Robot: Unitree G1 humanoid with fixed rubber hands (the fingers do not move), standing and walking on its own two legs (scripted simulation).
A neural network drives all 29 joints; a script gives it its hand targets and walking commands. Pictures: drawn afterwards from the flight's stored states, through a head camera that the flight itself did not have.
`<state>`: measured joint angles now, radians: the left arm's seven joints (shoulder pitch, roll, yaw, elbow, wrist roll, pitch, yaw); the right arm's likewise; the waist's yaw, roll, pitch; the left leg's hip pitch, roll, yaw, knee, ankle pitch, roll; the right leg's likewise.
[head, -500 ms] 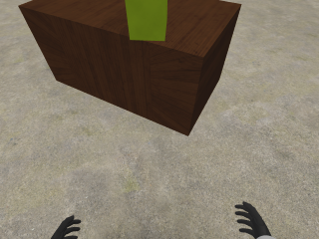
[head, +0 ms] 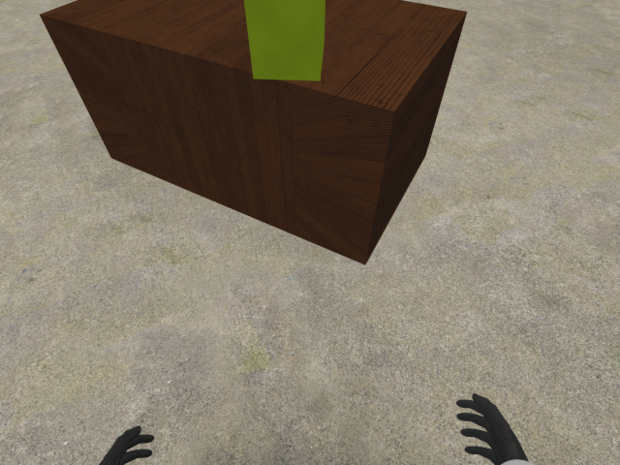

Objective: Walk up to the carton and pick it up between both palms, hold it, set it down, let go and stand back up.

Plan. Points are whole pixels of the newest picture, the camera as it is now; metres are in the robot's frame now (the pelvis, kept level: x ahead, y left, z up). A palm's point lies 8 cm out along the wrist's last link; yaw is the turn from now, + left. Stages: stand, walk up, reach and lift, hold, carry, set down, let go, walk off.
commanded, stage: walk up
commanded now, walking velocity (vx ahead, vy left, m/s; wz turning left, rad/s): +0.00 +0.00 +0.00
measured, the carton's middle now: (289, 13) +1.24 +0.04 +0.07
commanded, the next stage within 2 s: none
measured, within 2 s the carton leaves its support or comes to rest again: neither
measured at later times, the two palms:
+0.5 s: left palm out of the picture +0.14 +0.41 -0.11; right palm (470, 432) +0.17 -0.19 -0.06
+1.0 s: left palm out of the picture +0.27 +0.57 -0.13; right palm (346, 409) +0.21 -0.04 -0.08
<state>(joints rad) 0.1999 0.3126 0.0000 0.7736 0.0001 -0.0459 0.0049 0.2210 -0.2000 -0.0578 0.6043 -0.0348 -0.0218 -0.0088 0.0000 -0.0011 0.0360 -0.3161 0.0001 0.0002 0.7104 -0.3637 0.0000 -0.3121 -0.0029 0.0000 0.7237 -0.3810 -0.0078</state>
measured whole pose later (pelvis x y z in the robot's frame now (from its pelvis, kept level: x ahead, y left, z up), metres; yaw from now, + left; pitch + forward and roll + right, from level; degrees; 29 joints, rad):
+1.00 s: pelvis +0.15 +0.27 -0.03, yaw -9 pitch -7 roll -4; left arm 0.33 0.43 0.04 0.81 0.00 -0.06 0.05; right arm 0.30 -0.35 -0.07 0.65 -0.02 -0.03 0.07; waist 0.00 0.01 0.07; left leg -0.36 0.05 0.08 0.98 -0.51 0.01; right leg -0.55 0.05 0.10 1.46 -0.40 -0.04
